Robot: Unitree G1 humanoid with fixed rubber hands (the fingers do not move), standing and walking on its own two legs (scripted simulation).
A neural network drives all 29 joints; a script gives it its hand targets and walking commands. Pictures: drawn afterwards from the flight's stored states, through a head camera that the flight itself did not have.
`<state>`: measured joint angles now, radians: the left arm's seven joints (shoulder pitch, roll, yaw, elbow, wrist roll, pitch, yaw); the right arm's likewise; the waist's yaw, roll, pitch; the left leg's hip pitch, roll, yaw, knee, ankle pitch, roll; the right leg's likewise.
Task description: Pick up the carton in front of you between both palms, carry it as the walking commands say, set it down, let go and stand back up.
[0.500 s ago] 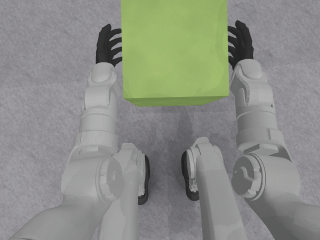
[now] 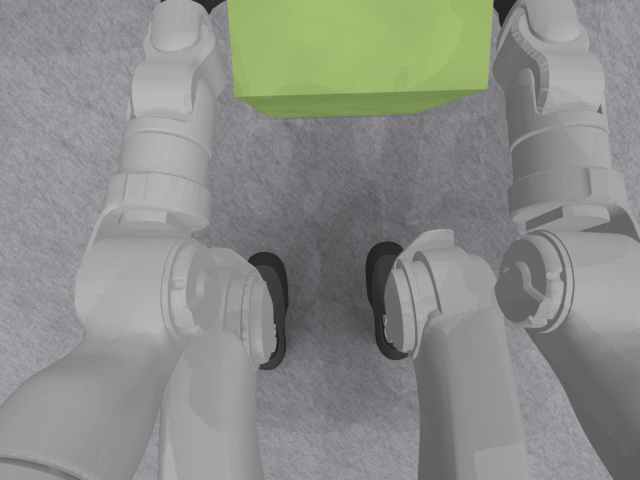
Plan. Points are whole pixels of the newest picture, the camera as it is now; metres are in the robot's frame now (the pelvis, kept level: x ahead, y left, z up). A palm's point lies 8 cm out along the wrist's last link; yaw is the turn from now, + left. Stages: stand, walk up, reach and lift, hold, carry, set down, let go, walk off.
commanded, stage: set down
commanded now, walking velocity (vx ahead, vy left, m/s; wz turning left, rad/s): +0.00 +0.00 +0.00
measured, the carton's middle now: (349, 10) +0.55 -0.06 -0.24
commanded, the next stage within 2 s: none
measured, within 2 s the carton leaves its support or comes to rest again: rests again in 0.36 s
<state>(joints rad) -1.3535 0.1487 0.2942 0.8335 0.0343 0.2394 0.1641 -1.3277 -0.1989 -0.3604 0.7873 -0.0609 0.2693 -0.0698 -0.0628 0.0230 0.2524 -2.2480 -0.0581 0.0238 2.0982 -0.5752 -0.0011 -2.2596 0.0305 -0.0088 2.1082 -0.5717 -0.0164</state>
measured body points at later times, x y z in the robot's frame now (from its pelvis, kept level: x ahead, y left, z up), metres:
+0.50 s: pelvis +0.00 +0.00 -0.03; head +0.36 -0.02 +0.23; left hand +0.56 +0.10 -0.20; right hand +0.53 -0.20 -0.19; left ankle +0.11 +0.11 -0.36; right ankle +0.10 -0.11 -0.36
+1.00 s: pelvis -0.01 +0.01 -0.04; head +0.35 -0.02 +0.22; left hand +0.56 +0.11 -0.20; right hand +0.54 -0.21 -0.20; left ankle +0.11 +0.11 -0.36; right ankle +0.10 -0.11 -0.36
